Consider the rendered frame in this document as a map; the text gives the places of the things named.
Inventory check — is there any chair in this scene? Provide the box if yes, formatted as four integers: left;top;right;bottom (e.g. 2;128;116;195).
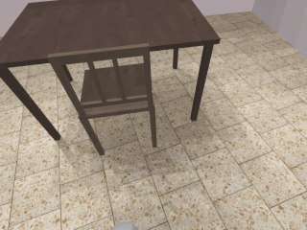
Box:
47;43;157;156

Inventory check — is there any table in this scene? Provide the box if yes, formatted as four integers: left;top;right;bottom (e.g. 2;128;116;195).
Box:
0;0;221;141

